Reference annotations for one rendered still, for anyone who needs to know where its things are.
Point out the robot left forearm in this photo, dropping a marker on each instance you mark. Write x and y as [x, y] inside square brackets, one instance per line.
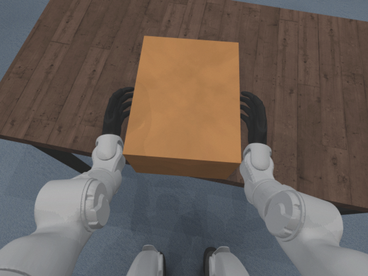
[108, 163]

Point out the right robot hand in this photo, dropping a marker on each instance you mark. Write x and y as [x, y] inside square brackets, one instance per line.
[256, 121]

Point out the table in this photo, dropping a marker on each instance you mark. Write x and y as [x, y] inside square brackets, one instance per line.
[309, 70]

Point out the left robot upper arm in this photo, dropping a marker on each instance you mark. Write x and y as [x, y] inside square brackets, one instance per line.
[68, 211]

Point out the right robot upper arm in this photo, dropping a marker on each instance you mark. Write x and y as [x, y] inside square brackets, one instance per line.
[309, 231]

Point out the robot right thigh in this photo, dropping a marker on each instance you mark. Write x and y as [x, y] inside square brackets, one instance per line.
[226, 264]

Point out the carton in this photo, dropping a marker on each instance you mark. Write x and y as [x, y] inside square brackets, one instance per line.
[185, 112]

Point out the right robot foot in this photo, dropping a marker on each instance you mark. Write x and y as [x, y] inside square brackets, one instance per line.
[208, 252]

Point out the robot right forearm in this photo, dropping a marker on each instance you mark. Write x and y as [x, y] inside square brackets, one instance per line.
[257, 171]

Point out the left robot hand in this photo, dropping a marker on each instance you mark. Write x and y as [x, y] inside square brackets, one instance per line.
[114, 115]

